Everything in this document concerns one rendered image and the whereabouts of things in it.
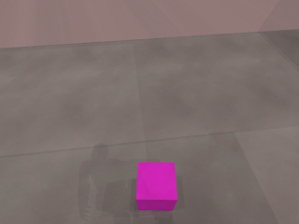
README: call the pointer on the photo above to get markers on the carton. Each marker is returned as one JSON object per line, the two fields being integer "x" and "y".
{"x": 156, "y": 186}

